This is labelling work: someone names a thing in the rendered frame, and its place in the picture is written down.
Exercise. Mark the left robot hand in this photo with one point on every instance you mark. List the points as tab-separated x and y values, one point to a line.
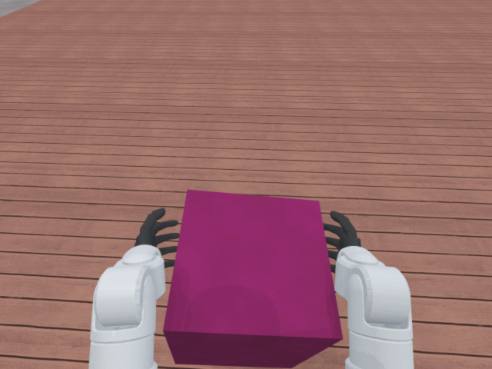
150	228

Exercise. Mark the carton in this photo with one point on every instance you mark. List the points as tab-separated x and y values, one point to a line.
252	283

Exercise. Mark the robot left forearm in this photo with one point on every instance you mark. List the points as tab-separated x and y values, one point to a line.
123	316

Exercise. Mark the robot right forearm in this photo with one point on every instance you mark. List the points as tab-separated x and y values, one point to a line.
378	311

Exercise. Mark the right robot hand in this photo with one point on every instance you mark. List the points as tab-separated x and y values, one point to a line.
347	235

